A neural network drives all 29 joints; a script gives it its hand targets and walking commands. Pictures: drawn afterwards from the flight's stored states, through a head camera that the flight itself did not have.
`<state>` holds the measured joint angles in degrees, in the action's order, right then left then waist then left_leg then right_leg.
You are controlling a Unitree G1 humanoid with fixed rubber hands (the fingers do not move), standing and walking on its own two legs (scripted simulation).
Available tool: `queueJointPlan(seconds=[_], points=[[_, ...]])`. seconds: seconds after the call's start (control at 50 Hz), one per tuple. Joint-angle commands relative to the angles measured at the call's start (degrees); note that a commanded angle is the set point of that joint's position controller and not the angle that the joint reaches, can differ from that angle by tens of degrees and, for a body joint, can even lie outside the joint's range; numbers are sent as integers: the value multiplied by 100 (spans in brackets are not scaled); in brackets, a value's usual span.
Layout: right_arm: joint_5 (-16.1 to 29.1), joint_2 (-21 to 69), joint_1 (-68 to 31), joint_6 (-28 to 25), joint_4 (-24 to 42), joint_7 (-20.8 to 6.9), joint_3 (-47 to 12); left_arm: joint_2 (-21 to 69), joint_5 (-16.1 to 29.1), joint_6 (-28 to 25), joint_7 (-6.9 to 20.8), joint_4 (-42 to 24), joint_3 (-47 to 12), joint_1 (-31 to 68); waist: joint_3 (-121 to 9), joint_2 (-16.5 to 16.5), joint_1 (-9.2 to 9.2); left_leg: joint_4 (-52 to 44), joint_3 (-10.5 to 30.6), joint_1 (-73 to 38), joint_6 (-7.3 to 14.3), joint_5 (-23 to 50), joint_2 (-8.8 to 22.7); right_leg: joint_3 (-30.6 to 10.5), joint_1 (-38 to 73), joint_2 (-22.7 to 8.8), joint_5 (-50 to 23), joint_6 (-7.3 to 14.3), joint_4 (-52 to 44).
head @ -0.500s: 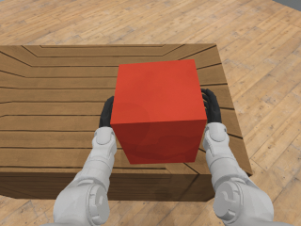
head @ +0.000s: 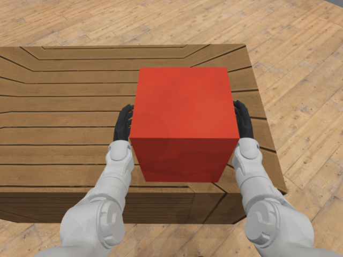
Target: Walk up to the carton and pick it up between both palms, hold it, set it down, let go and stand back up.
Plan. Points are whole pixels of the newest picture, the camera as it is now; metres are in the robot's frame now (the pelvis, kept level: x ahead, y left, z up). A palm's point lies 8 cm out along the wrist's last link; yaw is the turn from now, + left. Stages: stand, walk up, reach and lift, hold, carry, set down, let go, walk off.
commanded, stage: set down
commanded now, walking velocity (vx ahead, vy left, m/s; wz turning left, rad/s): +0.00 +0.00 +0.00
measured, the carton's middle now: (182, 130) +0.43 +0.01 -0.01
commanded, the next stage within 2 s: none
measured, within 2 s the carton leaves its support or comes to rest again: rests again in 0.14 s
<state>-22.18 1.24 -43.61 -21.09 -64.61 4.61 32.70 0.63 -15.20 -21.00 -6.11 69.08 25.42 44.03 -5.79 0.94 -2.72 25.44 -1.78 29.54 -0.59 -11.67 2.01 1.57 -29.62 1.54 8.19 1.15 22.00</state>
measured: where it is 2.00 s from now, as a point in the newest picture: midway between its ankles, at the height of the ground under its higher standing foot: outside the picture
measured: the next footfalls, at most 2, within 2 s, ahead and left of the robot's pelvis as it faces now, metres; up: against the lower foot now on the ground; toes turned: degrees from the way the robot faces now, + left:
none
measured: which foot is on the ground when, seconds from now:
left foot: down 0.00-1.00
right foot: down 0.00-1.00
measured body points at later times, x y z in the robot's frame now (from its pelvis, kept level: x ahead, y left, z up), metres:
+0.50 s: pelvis -0.02 +0.00 -0.02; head +0.07 +0.00 +0.42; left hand +0.43 +0.18 +0.04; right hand +0.45 -0.14 +0.04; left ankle -0.01 +0.12 -0.74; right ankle +0.01 -0.11 -0.74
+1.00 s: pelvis -0.05 -0.01 -0.03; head +0.01 -0.01 +0.42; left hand +0.35 +0.20 +0.01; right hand +0.38 -0.17 +0.02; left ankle -0.01 +0.12 -0.74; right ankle +0.01 -0.11 -0.74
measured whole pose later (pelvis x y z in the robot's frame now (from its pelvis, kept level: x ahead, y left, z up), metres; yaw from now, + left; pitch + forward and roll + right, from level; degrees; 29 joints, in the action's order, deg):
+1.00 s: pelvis -0.05 -0.01 -0.03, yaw +2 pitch +17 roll -1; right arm 13.9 -10.6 -38.0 -8.1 -56.7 3.6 1.0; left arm -11.9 14.9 -14.4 -6.1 61.7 -1.0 38.4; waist -11.8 0.5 -0.5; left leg 38.8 1.2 42.5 -1.4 -13.5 1.6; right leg 4.5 -42.2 0.8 11.6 2.5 36.6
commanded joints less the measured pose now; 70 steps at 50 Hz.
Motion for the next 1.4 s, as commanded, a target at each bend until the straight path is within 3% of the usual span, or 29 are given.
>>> queueJointPlan(seconds=[0.0,0.12,0.3,0.36,0.44,0.52,0.56,0.62,0.68,0.78,0.9,0.92,1.1,1.2,1.38], points=[[202,442,-3227,-142,450,-289,-1217,26,70,-401,-59,-1020,-420,3445,-4317,-164,-245,19,-489,-191,-190,1948,-176,-6,3167,-66,-2656,-197,610],[1109,275,-3567,146,525,-42,-1707,-181,742,-322,-211,-938,-781,3734,-4763,-269,-171,369,-395,0,-216,1910,-189,-67,2789,27,-2469,-163,807],[2180,-1224,-3762,326,654,107,-2154,-1200,1549,-104,-273,-656,-1282,3696,-5588,17,-4,1065,-211,-384,-450,2859,-131,-29,2150,180,-2781,-74,1187],[2599,-1591,-3834,398,576,171,-2451,-1386,1855,39,-256,-470,-1564,3617,-5363,-49,118,1179,-132,-338,-480,2872,-109,-24,1980,192,-2811,-77,1269],[3173,-1760,-3703,564,389,176,-3006,-1539,2175,208,-217,-368,-1803,3399,-4955,-193,18,1200,-103,-327,-458,2755,-84,-18,1705,193,-2504,-77,1256],[3529,-1757,-3584,669,244,118,-3255,-1521,2335,277,-137,-367,-2005,3347,-4707,-83,-21,1188,-60,-394,-439,2576,-92,9,1165,172,-1944,-42,1185],[3688,-1873,-3129,664,223,92,-3358,-1602,2323,328,-91,-624,-2010,2948,-4616,-18,2,1186,-65,-505,-435,2675,-117,-12,1298,171,-2087,-48,1147],[3768,-1928,-3150,658,310,24,-3307,-1722,2377,298,-69,-900,-2011,3054,-4591,144,-10,1121,-86,-339,-425,2325,-167,-9,1121,143,-1663,-41,1098],[3738,-2029,-2936,669,650,-21,-3180,-1803,2471,275,-51,-1262,-2123,2893,-4634,266,126,1091,-86,-268,-412,2048,-211,12,1167,126,-1494,-22,1075],[3641,-2038,-2631,758,1404,-73,-3052,-1863,2743,245,-23,-1796,-2407,2655,-4833,197,261,1025,-55,-184,-315,1431,-261,16,1232,101,-1046,-13,1072],[3574,-2047,-2470,988,1928,-106,-2995,-2039,2990,332,-7,-1826,-2527,2528,-4477,74,253,877,9,47,-209,577,-332,-16,1187,23,-170,3,1074],[3609,-2029,-2129,980,2075,-114,-3041,-2020,3020,358,1,-1962,-2567,2127,-4395,10,255,881,46,-3,-184,630,-334,-39,1318,21,-215,7,1106],[3598,-1867,-1658,1057,2040,-91,-3086,-2160,3028,413,123,-1650,-2508,1779,-3200,-209,239,722,73,189,-82,26,-408,-174,1415,-98,605,-9,998],[3614,-1760,-1145,955,2168,-77,-3147,-2201,2960,313,164,-1798,-2425,1274,-2866,-173,223,715,94,195,-72,109,-456,-255,1567,-143,602,-12,969],[3381,-1527,114,520,2824,8,-3085,-2152,2691,168,298,-2983,-2250,-39,-2734,-53,319,567,121,-117,-125,564,-494,-404,2285,-187,-11,-64,720]])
